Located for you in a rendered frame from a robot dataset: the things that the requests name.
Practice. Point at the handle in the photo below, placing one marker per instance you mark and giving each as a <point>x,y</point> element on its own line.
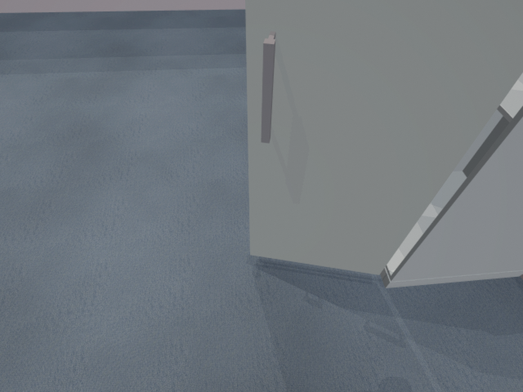
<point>267,86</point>

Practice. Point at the fridge door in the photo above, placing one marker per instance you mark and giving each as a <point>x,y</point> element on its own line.
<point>375,102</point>

